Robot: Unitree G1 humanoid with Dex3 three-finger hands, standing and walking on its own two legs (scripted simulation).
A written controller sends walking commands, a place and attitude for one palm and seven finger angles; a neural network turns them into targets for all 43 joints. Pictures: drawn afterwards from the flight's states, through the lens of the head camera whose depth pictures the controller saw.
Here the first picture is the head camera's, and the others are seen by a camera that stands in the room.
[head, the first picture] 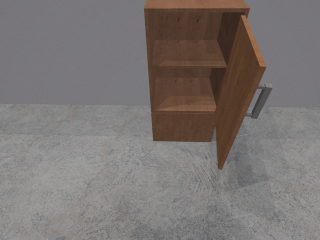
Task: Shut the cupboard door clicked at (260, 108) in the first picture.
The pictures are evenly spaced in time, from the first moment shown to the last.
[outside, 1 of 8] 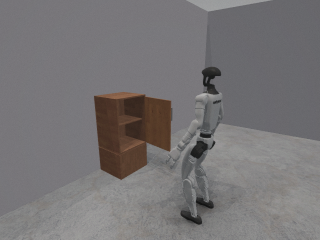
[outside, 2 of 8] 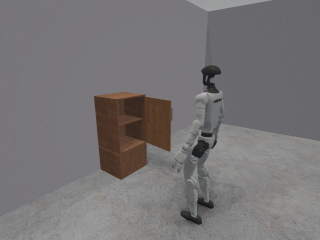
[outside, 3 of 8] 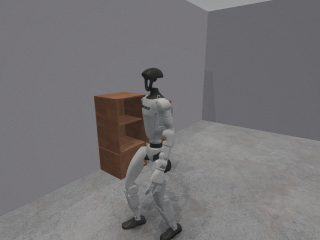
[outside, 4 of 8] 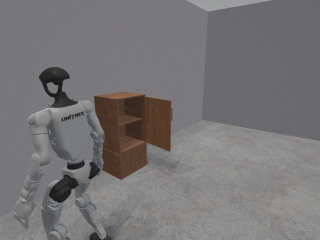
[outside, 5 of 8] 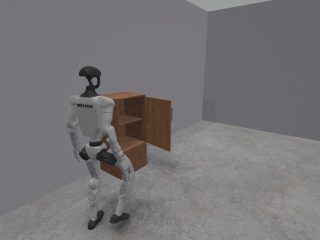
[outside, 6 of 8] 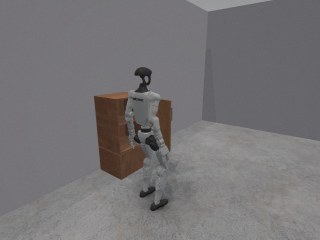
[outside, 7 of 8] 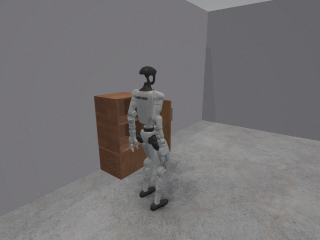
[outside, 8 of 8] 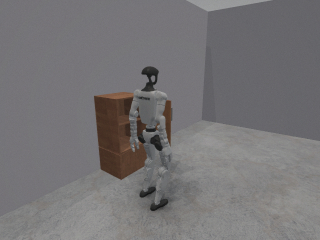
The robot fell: no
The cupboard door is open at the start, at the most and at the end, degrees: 83 83 83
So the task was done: no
